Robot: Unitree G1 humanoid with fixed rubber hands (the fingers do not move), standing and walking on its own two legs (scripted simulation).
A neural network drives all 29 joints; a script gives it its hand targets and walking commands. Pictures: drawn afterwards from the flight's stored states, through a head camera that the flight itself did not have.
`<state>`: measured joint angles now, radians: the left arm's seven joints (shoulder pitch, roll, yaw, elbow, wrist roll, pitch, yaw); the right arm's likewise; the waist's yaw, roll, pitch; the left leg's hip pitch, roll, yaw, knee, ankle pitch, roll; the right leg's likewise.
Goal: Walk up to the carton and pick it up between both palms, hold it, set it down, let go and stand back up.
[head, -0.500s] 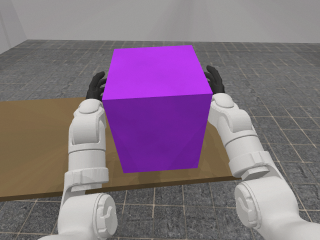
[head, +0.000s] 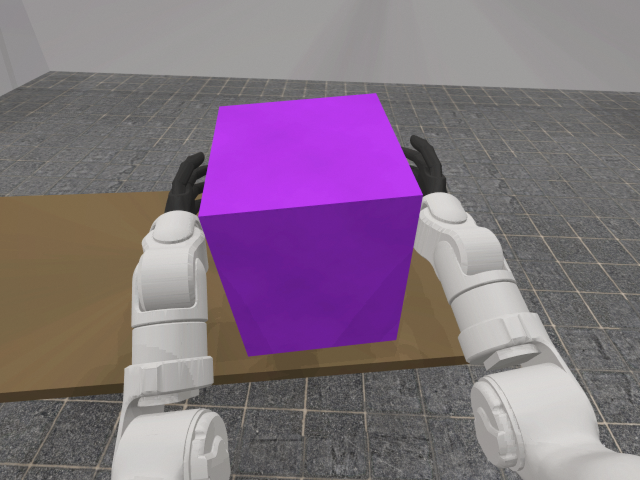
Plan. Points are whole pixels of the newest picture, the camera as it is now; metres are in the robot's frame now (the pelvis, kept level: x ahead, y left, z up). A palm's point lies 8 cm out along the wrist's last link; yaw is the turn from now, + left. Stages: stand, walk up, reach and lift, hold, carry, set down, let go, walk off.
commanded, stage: hold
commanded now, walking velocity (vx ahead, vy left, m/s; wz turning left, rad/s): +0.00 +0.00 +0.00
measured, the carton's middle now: (310, 227) +0.39 +0.01 +0.17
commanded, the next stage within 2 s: none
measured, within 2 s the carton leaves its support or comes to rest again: neither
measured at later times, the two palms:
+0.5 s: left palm (198, 206) +0.36 +0.14 +0.22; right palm (441, 195) +0.37 -0.15 +0.22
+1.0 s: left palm (187, 219) +0.35 +0.15 +0.21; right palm (431, 201) +0.37 -0.14 +0.22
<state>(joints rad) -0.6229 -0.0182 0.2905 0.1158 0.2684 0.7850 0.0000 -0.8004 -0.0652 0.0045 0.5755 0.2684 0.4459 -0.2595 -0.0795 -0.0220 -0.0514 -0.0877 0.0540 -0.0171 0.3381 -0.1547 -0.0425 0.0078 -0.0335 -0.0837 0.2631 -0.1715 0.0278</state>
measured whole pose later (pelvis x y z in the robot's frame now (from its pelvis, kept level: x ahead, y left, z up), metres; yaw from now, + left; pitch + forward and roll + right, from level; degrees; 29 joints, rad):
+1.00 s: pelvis +0.00 +0.00 +0.00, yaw +0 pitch -6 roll -1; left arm -0.63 -0.02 0.29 0.12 0.27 0.79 0.00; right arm -0.80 -0.06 0.00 0.57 0.26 0.45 -0.26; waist -0.08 -0.02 -0.05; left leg -0.09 0.06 -0.02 0.34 -0.15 -0.04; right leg 0.00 -0.03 -0.09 0.27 -0.17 0.02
